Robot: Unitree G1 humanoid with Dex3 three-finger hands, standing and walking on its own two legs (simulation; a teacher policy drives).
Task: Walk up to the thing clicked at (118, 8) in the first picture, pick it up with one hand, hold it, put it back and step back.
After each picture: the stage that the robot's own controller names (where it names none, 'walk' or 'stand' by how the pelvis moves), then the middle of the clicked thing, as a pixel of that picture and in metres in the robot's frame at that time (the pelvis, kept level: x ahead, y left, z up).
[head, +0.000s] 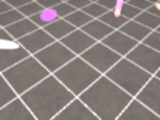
stand; (118, 7) +2.17 -0.58 -0.65
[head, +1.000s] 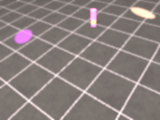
walk; (93, 18) +2.08 -0.07 -0.62
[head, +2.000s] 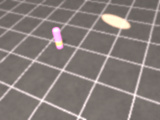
walk; (58, 38) +1.43 +0.34 -0.65
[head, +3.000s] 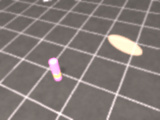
walk; (55, 70) +0.96 +0.31 -0.65
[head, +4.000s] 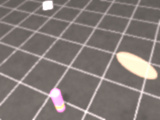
walk; (58, 101) +0.64 +0.26 -0.65
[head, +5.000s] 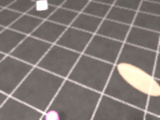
stand; out of the picture +0.43 +0.21 -0.64
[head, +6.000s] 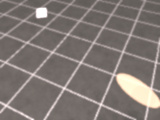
stand; out of the picture +0.39 +0.21 -0.66
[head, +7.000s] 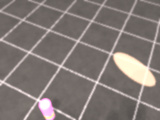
stand; (47, 110) +0.45 +0.24 -0.62
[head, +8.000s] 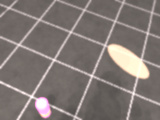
walk; (43, 108) +0.40 +0.20 -0.63
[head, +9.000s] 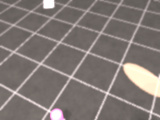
walk; out of the picture +0.44 +0.19 -0.63
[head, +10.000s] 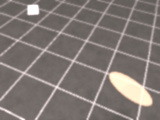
stand; out of the picture +0.37 +0.22 -0.63
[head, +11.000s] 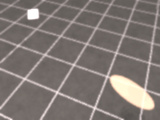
stand; out of the picture +0.34 +0.24 -0.66
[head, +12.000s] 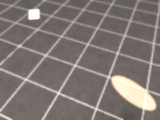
stand; out of the picture +0.33 +0.24 -0.66
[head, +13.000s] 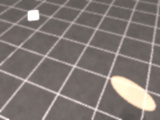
stand; out of the picture +0.33 +0.24 -0.66
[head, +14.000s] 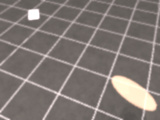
go down; out of the picture +0.32 +0.24 -0.66
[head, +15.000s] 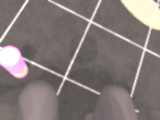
go down; (15, 64) +0.40 +0.27 -0.28
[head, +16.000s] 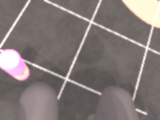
approach; (16, 67) +0.39 +0.28 -0.28
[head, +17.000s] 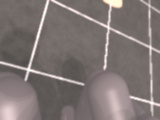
close in; out of the picture +0.37 +0.32 -0.16
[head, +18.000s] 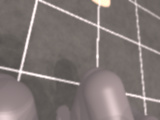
close; out of the picture +0.36 +0.33 -0.15
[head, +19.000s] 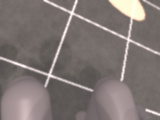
lift; out of the picture +0.32 +0.30 -0.08
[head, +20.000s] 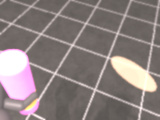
lift; (21, 88) +0.31 +0.19 +0.07
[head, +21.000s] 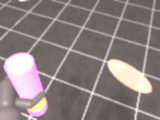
hold; (30, 89) +0.33 +0.17 +0.02
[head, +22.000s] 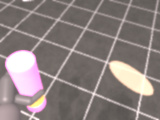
hold; (30, 86) +0.33 +0.17 +0.03
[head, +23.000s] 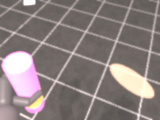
crouch; (27, 87) +0.33 +0.18 +0.03
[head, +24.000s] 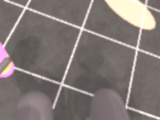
crouch; out of the picture +0.42 +0.26 -0.05
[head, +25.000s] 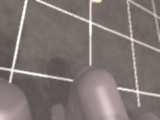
lower; out of the picture +0.37 +0.34 -0.16
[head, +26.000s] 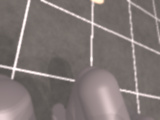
lower; out of the picture +0.37 +0.34 -0.16
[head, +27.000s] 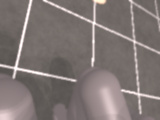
lower; out of the picture +0.36 +0.34 -0.15
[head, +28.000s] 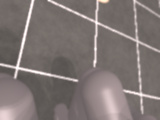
lower; out of the picture +0.35 +0.34 -0.15
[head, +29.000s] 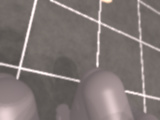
open; out of the picture +0.35 +0.34 -0.15
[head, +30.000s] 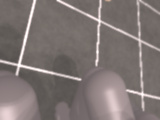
withdraw; out of the picture +0.35 +0.33 -0.15
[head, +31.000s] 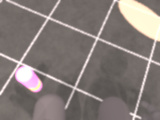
walk; (31, 80) +0.40 +0.27 -0.37
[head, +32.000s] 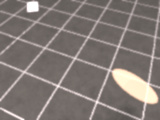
stand; out of the picture +0.33 +0.23 -0.59
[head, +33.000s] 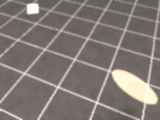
stand; out of the picture +0.34 +0.24 -0.60
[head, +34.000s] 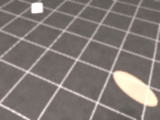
stand; out of the picture +0.35 +0.23 -0.62
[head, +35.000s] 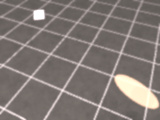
stand; out of the picture +0.35 +0.23 -0.66
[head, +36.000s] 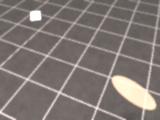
stand; out of the picture +0.33 +0.24 -0.66
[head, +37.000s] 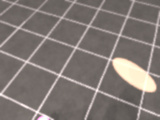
walk; out of the picture +0.35 +0.24 -0.65
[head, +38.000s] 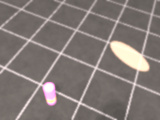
walk; (50, 94) +0.55 +0.19 -0.63
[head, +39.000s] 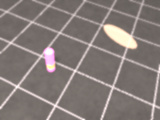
walk; (50, 60) +0.88 +0.23 -0.64
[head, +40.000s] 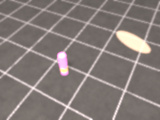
stand; (63, 64) +0.96 +0.21 -0.64
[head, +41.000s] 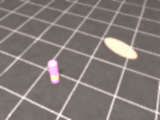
stand; (53, 72) +0.94 +0.23 -0.66
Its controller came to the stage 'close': yes
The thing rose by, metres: 0.69
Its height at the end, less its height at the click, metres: +0.00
